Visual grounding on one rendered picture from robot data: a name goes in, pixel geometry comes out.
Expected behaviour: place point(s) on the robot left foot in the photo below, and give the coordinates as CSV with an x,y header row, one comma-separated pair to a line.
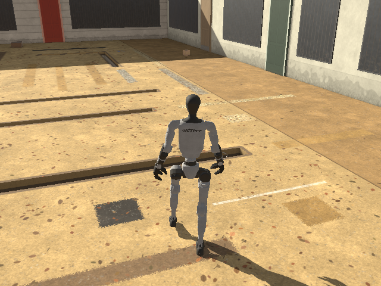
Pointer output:
x,y
172,222

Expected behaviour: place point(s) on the robot right hand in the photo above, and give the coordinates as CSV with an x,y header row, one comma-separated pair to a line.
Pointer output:
x,y
215,165

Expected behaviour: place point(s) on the right robot thigh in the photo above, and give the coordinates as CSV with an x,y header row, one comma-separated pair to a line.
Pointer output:
x,y
203,185

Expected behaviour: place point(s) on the left robot upper arm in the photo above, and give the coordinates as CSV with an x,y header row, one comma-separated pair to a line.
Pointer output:
x,y
174,124

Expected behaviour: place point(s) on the robot right forearm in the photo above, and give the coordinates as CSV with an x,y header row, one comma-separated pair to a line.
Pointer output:
x,y
219,157

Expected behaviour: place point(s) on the robot left hand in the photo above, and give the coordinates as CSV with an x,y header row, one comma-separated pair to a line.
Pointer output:
x,y
159,171

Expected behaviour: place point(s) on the right robot upper arm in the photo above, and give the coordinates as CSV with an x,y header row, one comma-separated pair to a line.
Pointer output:
x,y
210,126

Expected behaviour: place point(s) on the robot left forearm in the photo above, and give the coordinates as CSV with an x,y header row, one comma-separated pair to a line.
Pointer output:
x,y
161,158

